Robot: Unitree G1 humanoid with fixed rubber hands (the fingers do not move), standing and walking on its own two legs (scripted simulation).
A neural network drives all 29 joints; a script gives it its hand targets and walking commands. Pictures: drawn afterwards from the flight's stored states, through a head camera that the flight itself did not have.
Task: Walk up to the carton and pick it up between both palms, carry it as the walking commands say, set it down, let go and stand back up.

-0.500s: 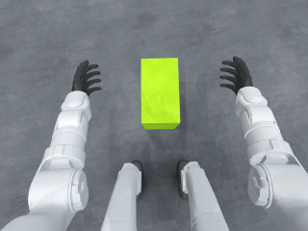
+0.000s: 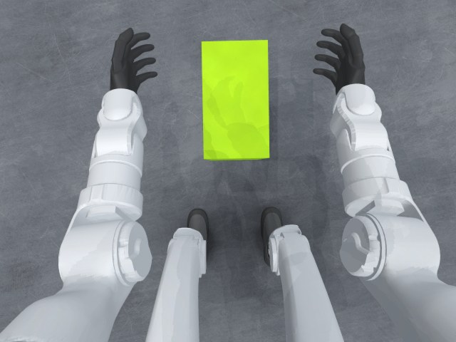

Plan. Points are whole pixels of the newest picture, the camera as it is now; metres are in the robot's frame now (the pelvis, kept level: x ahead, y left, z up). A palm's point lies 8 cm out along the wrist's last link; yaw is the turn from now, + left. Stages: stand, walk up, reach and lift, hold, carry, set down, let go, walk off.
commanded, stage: reach and lift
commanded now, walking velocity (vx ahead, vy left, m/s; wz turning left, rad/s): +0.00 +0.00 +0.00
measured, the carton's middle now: (234, 111) +0.52 -0.01 -0.51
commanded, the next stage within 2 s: none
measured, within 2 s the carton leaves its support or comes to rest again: neither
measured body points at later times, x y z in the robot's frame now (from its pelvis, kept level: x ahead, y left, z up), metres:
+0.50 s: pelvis -0.03 +0.01 -0.15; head +0.31 +0.00 +0.15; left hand +0.50 +0.17 -0.29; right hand +0.50 -0.18 -0.29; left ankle +0.07 +0.13 -0.62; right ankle +0.07 -0.13 -0.62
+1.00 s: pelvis -0.04 +0.00 -0.25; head +0.32 +0.00 +0.01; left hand +0.50 +0.17 -0.43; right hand +0.50 -0.17 -0.44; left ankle +0.07 +0.13 -0.62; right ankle +0.07 -0.13 -0.62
